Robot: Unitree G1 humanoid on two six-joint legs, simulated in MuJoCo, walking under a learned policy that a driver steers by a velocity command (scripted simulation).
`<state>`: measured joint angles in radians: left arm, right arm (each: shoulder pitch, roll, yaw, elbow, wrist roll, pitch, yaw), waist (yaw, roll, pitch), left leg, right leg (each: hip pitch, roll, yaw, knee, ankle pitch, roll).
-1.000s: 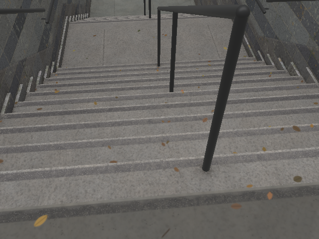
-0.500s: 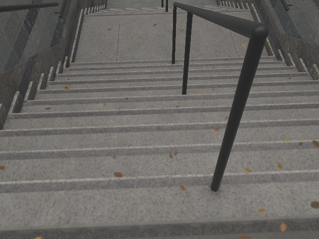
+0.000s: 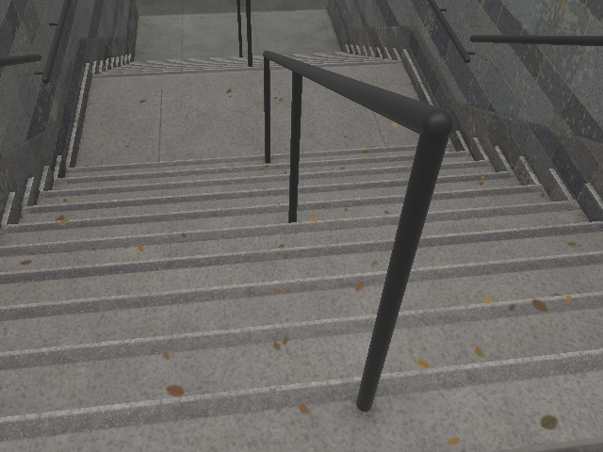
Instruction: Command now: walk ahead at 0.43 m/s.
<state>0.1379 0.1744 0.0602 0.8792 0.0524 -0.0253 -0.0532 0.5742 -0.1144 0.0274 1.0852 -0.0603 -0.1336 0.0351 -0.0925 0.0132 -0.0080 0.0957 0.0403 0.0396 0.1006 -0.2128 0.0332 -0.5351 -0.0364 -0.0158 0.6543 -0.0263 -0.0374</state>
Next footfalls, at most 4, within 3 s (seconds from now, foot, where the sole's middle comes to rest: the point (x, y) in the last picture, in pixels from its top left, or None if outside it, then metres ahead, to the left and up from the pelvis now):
0.14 right None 0.18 -0.16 -0.79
0.58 left None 0.37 0.05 -0.79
0.98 right None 0.44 -0.18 -0.79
1.50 left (188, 444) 0.63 0.23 -0.96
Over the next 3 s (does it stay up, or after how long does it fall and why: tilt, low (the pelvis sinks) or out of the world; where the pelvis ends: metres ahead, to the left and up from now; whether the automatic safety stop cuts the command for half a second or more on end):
stays up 1.03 0.21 -0.42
